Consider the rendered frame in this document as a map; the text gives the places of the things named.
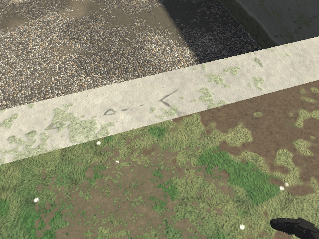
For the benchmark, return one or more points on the right robot hand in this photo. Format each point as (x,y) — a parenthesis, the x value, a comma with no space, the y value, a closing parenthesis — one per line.
(299,227)

